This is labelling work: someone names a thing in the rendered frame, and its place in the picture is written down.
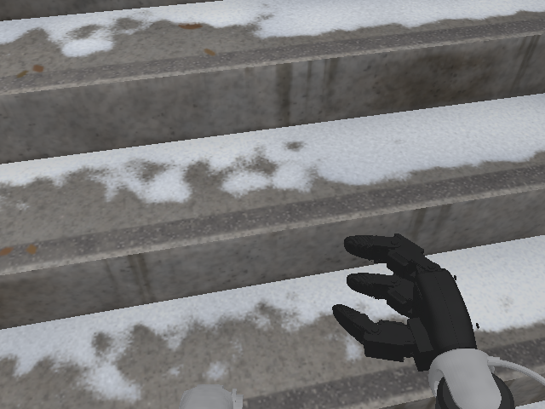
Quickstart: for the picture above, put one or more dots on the robot right forearm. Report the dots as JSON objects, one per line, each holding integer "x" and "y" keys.
{"x": 461, "y": 379}

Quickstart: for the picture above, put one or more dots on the robot left thigh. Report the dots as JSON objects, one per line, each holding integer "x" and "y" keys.
{"x": 211, "y": 396}

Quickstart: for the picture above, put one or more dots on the right robot hand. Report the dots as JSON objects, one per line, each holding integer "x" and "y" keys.
{"x": 418, "y": 289}

